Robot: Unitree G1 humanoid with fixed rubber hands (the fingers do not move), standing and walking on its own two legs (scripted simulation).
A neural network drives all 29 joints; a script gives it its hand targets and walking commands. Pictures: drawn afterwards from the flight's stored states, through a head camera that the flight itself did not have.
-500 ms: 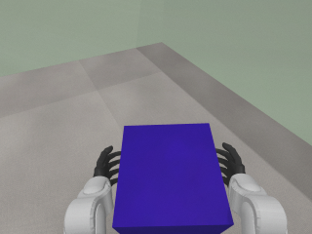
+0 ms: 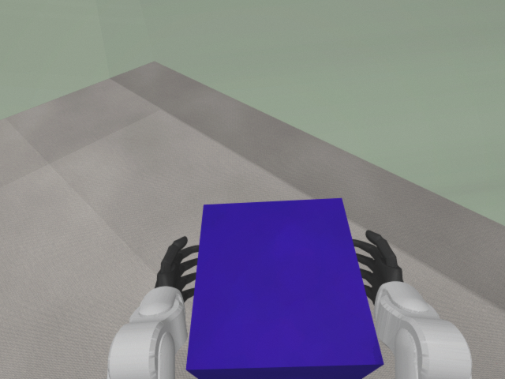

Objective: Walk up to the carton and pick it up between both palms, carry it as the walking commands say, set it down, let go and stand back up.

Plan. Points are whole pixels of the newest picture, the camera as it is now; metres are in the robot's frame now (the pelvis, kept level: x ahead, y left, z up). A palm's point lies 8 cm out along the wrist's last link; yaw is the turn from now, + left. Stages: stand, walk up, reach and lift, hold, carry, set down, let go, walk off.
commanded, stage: carry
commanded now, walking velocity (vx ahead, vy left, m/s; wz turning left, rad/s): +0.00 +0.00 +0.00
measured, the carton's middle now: (276, 303) +0.26 +0.00 +0.02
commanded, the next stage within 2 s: none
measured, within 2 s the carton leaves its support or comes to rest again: neither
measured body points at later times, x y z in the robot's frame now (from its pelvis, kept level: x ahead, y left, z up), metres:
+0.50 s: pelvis -0.06 -0.12 +0.01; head -0.09 -0.12 +0.45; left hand +0.21 -0.01 +0.09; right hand +0.17 -0.30 +0.09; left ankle +0.01 +0.04 -0.72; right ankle -0.04 -0.24 -0.72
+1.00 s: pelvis -0.07 -0.10 +0.01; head -0.10 -0.09 +0.46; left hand +0.20 +0.02 +0.10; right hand +0.17 -0.27 +0.10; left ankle +0.01 +0.04 -0.72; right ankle -0.04 -0.24 -0.72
